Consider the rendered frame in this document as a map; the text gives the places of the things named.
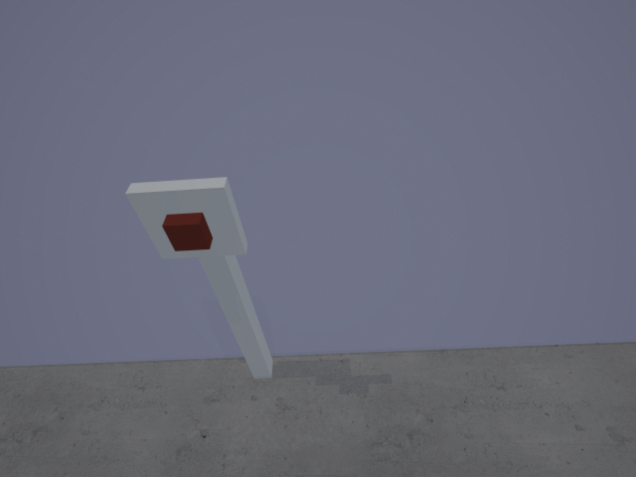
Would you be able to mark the panel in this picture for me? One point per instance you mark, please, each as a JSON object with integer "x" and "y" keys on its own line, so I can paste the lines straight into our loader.
{"x": 153, "y": 201}

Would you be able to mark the button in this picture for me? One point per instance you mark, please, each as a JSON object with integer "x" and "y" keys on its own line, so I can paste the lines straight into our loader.
{"x": 188, "y": 231}

